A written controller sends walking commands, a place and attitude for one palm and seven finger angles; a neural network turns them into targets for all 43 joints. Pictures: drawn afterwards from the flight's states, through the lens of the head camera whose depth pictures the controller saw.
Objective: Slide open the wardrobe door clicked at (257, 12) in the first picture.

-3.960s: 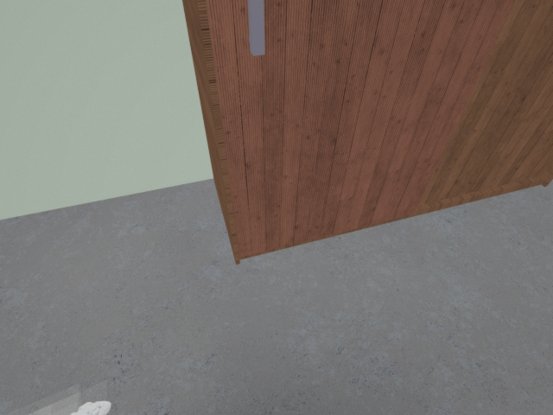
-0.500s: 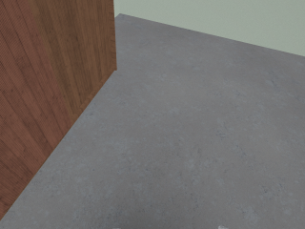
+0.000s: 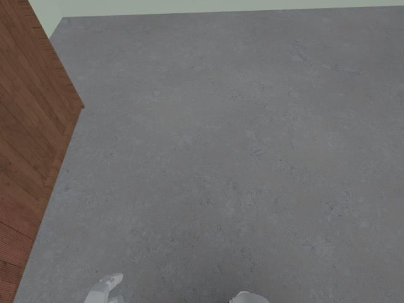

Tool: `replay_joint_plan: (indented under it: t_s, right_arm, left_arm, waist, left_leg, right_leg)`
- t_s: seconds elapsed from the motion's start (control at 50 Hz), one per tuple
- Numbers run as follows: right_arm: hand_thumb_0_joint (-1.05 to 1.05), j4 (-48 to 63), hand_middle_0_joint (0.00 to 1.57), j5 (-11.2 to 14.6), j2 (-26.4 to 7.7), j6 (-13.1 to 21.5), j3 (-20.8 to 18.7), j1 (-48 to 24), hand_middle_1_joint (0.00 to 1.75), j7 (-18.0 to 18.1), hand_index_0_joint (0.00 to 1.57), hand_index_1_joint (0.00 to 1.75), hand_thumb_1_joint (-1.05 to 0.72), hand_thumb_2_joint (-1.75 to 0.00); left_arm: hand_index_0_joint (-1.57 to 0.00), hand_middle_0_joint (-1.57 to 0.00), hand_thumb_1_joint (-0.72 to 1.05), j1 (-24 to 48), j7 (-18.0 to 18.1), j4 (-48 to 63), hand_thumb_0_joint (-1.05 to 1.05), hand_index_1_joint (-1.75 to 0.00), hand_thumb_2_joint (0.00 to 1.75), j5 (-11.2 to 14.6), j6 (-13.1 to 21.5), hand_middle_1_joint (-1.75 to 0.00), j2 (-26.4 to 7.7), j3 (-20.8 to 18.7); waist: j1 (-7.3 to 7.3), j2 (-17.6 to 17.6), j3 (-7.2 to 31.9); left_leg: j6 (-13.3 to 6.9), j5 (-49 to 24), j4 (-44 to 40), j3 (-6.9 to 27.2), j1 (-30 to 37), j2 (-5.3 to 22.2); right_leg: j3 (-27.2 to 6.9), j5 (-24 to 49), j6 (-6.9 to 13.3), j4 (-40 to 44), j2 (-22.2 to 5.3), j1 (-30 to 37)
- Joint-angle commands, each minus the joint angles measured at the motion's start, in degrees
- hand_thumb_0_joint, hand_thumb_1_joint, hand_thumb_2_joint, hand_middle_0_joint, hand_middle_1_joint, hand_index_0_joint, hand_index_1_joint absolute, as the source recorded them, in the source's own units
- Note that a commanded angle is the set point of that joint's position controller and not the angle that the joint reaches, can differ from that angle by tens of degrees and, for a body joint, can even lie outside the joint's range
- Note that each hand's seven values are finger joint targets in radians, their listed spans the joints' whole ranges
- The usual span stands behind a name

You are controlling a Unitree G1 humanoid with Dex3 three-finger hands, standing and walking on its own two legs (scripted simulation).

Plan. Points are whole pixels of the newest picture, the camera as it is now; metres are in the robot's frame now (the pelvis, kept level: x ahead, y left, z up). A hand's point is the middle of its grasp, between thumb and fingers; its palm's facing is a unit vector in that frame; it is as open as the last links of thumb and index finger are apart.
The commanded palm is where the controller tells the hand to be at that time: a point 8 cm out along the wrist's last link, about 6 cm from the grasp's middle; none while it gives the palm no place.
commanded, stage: turn to face it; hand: left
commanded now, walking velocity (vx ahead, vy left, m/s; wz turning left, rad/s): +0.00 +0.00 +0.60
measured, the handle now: out of the picture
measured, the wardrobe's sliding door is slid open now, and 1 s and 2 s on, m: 0.00 0.00 0.00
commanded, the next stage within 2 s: none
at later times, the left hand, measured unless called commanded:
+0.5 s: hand out of the picture +0.05 +0.26 -0.17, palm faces +0.30 -0.93 -0.21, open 7.3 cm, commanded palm none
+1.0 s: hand out of the picture +0.03 +0.21 -0.12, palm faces +0.53 -0.80 -0.28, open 7.4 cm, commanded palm none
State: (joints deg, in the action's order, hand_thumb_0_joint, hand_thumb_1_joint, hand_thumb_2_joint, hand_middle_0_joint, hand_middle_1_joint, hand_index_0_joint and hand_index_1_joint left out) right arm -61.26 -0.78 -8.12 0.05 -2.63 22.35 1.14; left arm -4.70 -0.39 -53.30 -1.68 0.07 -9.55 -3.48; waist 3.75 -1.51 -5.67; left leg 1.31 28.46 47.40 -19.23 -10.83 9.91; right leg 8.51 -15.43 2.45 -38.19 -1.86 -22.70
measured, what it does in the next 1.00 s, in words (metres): steps on the spot, turning left: left foot, then right foot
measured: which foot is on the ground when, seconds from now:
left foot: up 0.00-0.34, down 0.36-0.90, up 0.92-1.00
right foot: down 0.00-0.36, up 0.38-0.88, down 0.90-1.00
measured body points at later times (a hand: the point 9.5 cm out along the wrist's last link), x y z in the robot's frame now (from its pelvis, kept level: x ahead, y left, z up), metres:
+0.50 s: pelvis +0.03 +0.04 +0.01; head +0.06 +0.09 +0.46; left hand +0.03 +0.31 -0.15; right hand +0.15 -0.20 -0.11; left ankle +0.03 +0.12 -0.72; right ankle +0.03 -0.11 -0.64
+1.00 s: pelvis +0.05 -0.01 +0.02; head +0.09 -0.03 +0.47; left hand +0.00 +0.25 -0.10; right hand +0.25 -0.20 -0.14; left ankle -0.01 +0.10 -0.66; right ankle +0.09 -0.11 -0.72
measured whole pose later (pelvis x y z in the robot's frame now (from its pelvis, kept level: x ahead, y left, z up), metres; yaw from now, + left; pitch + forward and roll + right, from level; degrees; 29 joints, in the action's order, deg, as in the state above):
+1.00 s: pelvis +0.05 -0.01 +0.02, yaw +33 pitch +1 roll +1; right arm -52.8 -1.4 -14.9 -4.4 -6.0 11.3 -0.8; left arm -10.8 1.1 -49.7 -0.8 -1.3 -10.2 -1.9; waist 1.4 -2.9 -2.4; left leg 2.1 24.9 58.0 3.3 -29.6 -3.9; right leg 4.3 -18.5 0.6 -32.0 -2.7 -14.4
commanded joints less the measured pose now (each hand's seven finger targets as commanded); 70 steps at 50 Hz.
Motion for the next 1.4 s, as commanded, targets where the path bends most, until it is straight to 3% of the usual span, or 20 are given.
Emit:
replay_joint_plan:
  t_s: [0.0, 0.1, 0.3, 0.32, 0.34, 0.36, 0.4, 0.48, 0.72, 0.84, 0.86, 0.88, 0.9, 1.0, 1.2, 1.28, 1.3, 1.32, 1.34, 1.38]
  right_arm:
    - [0.0, 4.42, 0.2, 0.53, -3.38, 0.47, -0.29, 0.24, 0.3, 0.62, 0.2, 0.3, -0.9, -0.9]
    - [0.0, 1.85, 0.2, -0.05, -2.43, -2.42, -0.53, 0.94, 0.3, -0.06, 0.2, 0.3, -0.9, -0.9]
    - [0.0, 7.98, 0.2, -0.48, -4.8, -1.58, -1.94, -4.0, 0.3, -1.63, 0.2, 0.3, -0.9, -0.9]
    - [0.0, 8.16, 0.2, -0.54, -7.09, -1.28, -2.5, -2.13, 0.3, -1.77, 0.2, 0.3, -0.9, -0.9]
    - [0.0, 8.9, 0.2, -1.01, -13.2, -0.81, -3.72, 0.12, 0.3, -1.62, 0.2, 0.3, -0.9, -0.9]
    - [0.0, 8.91, 0.2, -1.34, -16.75, -0.82, -4.43, 2.53, 0.3, -1.03, 0.2, 0.3, -0.9, -0.9]
    - [0.0, 9.03, 0.2, -0.92, -15.53, -0.32, -3.97, -1.48, 0.3, 0.01, 0.2, 0.3, -0.9, -0.9]
    - [0.0, 11.12, 0.2, -0.44, -13.42, 0.71, -2.9, -7.78, 0.3, 0.29, 0.2, 0.3, -0.9, -0.9]
    - [0.0, 10.87, 0.2, -0.6, -15.93, -0.85, -4.25, -7.4, 0.3, -0.56, 0.2, 0.3, -0.9, -0.9]
    - [0.0, 13.29, 0.2, -0.3, -15.77, -1.67, -4.82, -13.23, 0.3, -1.11, 0.2, 0.3, -0.9, -0.9]
    - [0.0, 13.97, 0.2, 0.23, -13.04, -1.71, -4.55, -12.79, 0.3, -1.43, 0.2, 0.3, -0.9, -0.9]
    - [0.0, 15.53, 0.2, 0.34, -8.79, -1.62, -3.97, -11.61, 0.3, -1.6, 0.2, 0.3, -0.9, -0.9]
    - [0.0, 15.68, 0.2, -0.68, -11.62, -1.86, -4.52, -11.72, 0.3, -1.58, 0.2, 0.3, -0.9, -0.9]
    - [0.0, 12.01, 0.2, -0.69, -10.66, -3.15, -4.01, -11.34, 0.3, -2.83, 0.2, 0.3, -0.9, -0.9]
    - [0.0, 14.02, 0.2, -0.05, -9.35, -3.04, -2.18, -19.99, 0.3, -3.11, 0.2, 0.3, -0.9, -0.9]
    - [0.0, 13.81, 0.2, -0.09, -10.51, -1.84, -2.14, -15.41, 0.3, -2.8, 0.2, 0.3, -0.9, -0.9]
    - [0.0, 12.79, 0.2, -0.29, -13.11, -1.29, -2.91, -11.27, 0.3, -2.79, 0.2, 0.3, -0.9, -0.9]
    - [0.0, 12.47, 0.2, -0.57, -20.1, -0.74, -4.6, -7.07, 0.3, -2.57, 0.2, 0.3, -0.9, -0.9]
    - [0.0, 11.46, 0.2, 0.14, -24.01, -1.05, -5.29, -3.22, 0.3, -2.19, 0.2, 0.3, -0.9, -0.9]
    - [0.0, 10.85, 0.2, -0.11, -20.64, -0.86, -4.62, -4.77, 0.3, -0.68, 0.2, 0.3, -0.9, -0.9]
  left_arm:
    - [-0.2, -0.2, 0.9, -12.41, 2.35, -1.71, 0.0, -0.3, 0.9, 0.68, 2.21, -0.3, -10.81, -1.37]
    - [-0.2, -0.2, 0.9, -3.34, 2.68, -0.25, 0.0, -0.3, 0.9, 0.51, 1.16, -0.3, -7.28, -0.3]
    - [-0.2, -0.2, 0.9, -4.71, 2.39, 1.71, 0.0, -0.3, 0.9, 0.33, -0.52, -0.3, -9.84, -2.64]
    - [-0.2, -0.2, 0.9, -4.88, 2.27, 2.15, 0.0, -0.3, 0.9, 0.67, -1.0, -0.3, -8.75, -2.64]
    - [-0.2, -0.2, 0.9, -5.71, 1.82, 4.25, 0.0, -0.3, 0.9, 1.15, -1.55, -0.3, -5.69, -2.26]
    - [-0.2, -0.2, 0.9, -1.17, 1.72, 6.98, 0.0, -0.3, 0.9, 0.75, -1.63, -0.3, -4.93, -1.61]
    - [-0.2, -0.2, 0.9, -0.75, 1.69, 6.03, 0.0, -0.3, 0.9, 0.32, -1.75, -0.3, -5.66, -2.2]
    - [-0.2, -0.2, 0.9, -5.69, 0.98, 2.68, 0.0, -0.3, 0.9, 0.52, -1.65, -0.3, -7.38, -2.45]
    - [-0.2, -0.2, 0.9, -2.45, 1.52, 5.23, 0.0, -0.3, 0.9, 1.01, -1.86, -0.3, -8.5, -1.91]
    - [-0.2, -0.2, 0.9, -11.09, 2.13, 4.88, 0.0, -0.3, 0.9, 1.47, -0.64, -0.3, -9.07, -1.86]
    - [-0.2, -0.2, 0.9, -13.33, 2.49, 4.82, 0.0, -0.3, 0.9, 0.9, -0.07, -0.3, -12.15, -2.45]
    - [-0.2, -0.2, 0.9, -12.88, 2.74, 5.75, 0.0, -0.3, 0.9, -0.07, 0.33, -0.3, -17.56, -3.4]
    - [-0.2, -0.2, 0.9, -10.62, 2.6, 7.24, 0.0, -0.3, 0.9, 0.53, -0.23, -0.3, -18.02, -2.61]
    - [-0.2, -0.2, 0.9, -5.47, 2.4, 7.7, 0.0, -0.3, 0.9, 0.62, 1.04, -0.3, -10.68, -1.02]
    - [-0.2, -0.2, 0.9, -13.02, 2.23, 4.6, 0.0, -0.3, 0.9, -0.05, 0.06, -0.3, -14.77, -2.03]
    - [-0.2, -0.2, 0.9, -11.9, 1.95, 4.15, 0.0, -0.3, 0.9, 0.29, -0.47, -0.3, -16.03, -2.92]
    - [-0.2, -0.2, 0.9, -11.55, 1.76, 4.32, 0.0, -0.3, 0.9, 0.83, -0.6, -0.3, -15.53, -2.88]
    - [-0.2, -0.2, 0.9, -11.32, 1.27, 6.15, 0.0, -0.3, 0.9, 1.24, -0.69, -0.3, -12.17, -2.43]
    - [-0.2, -0.2, 0.9, -8.64, 1.32, 8.71, 0.0, -0.3, 0.9, 0.99, -0.96, -0.3, -9.83, -1.21]
    - [-0.2, -0.2, 0.9, -3.12, 1.96, 8.0, 0.0, -0.3, 0.9, 1.03, -1.75, -0.3, -10.19, -1.71]
  waist:
    - [-6.15, 11.28, 18.37]
    - [-2.01, 8.58, 5.22]
    - [-2.58, 8.23, 6.77]
    - [-1.23, 0.97, 7.53]
    - [-0.23, -17.1, 7.03]
    - [1.94, -17.85, 6.18]
    - [0.0, -12.17, 8.65]
    - [-2.9, -5.56, 10.22]
    - [-0.81, -6.61, 8.14]
    - [-5.1, -5.97, 10.29]
    - [-6.21, 2.43, 10.74]
    - [-5.93, 19.86, 9.16]
    - [-5.14, 14.41, 8.72]
    - [-2.17, 10.7, 3.51]
    - [-6.62, 13.83, 5.43]
    - [-4.63, 13.37, 9.29]
    - [-2.09, 8.17, 11.95]
    - [0.11, -9.67, 14.87]
    - [1.51, -17.24, 15.67]
    - [1.45, -11.51, 11.76]
  left_leg:
    - [0.59, 5.58, 21.1, 18.05, -16.73, -2.88]
    - [1.84, -2.77, 14.86, 16.17, -12.85, -3.43]
    - [0.98, -11.82, -10.87, 10.62, -6.28, -5.45]
    - [-0.1, -17.22, -18.48, 14.52, -0.49, -3.38]
    - [-6.08, -29.23, -26.31, 34.62, 2.43, 8.88]
    - [-12.76, -36.16, -31.31, 44.84, 1.05, 16.79]
    - [-10.35, -30.15, -29.71, 41.1, 2.37, 11.8]
    - [-8.46, -36.37, -28.47, 30.45, 4.05, 4.72]
    - [-11.63, -29.29, -28.29, 39.28, 2.96, 3.03]
    - [-7.94, -28.2, -21.31, 39.54, -8.54, -1.95]
    - [-4.42, -18.42, -13.82, 35.77, -16.58, -6.25]
    - [1.0, 1.16, 1.17, 22.91, -27.39, -15.5]
    - [0.62, 4.45, 12.37, 24.24, -25.1, -13.04]
    - [3.04, -8.13, 23.86, 20.8, -24.89, -8.64]
    - [2.87, -3.82, 1.85, 13.89, -17.1, -7.82]
    - [1.02, -11.0, -16.0, 11.01, -6.24, -9.09]
    - [-0.26, -20.32, -23.67, 13.22, 3.97, -7.78]
    - [-5.84, -39.28, -25.74, 31.13, 16.77, 6.33]
    - [-13.11, -61.24, -24.17, 40.24, 18.28, 15.75]
    - [-13.11, -54.43, -24.01, 37.45, 11.15, 11.47]
  right_leg:
    - [-19.11, 46.23, 11.27, 13.27, -21.49, 25.49]
    - [-5.54, 24.15, 5.88, 20.04, -16.92, 6.84]
    - [1.14, 11.48, 1.63, 10.15, -18.25, 8.08]
    - [2.21, 5.2, -0.77, 3.02, -16.57, 2.94]
    - [5.18, -12.26, -5.78, -9.94, -8.16, -8.1]
    - [-0.15, -23.06, -6.78, -23.25, -3.94, -12.59]
    - [-8.17, -13.97, -6.11, -32.31, -4.33, -15.93]
    - [-8.45, -4.08, -7.75, -30.22, -4.68, -12.39]
    - [-8.67, -9.02, -8.09, -13.02, -1.7, -6.41]
    - [-7.32, 0.57, -6.35, 11.01, 0.47, 13.36]
    - [-13.72, 0.55, -4.39, 20.33, -6.51, 21.2]
    - [-31.48, 0.77, 2.53, 25.3, -23.64, 23.35]
    - [-29.45, 1.58, 5.74, 24.51, -26.94, 14.92]
    - [-10.69, 18.96, 2.67, 19.07, -15.72, 13.09]
    - [-3.87, 29.66, 3.9, 14.92, -19.07, 18.96]
    - [0.73, 30.93, 0.63, 6.13, -18.68, 19.0]
    - [2.26, 27.69, -1.9, -2.94, -17.71, 13.19]
    - [3.99, 0.56, -6.37, -16.94, -10.36, -2.99]
    - [-0.94, -23.88, -8.14, -25.59, -6.55, -11.87]
    - [-7.31, -18.19, -7.9, -30.99, -6.76, -13.35]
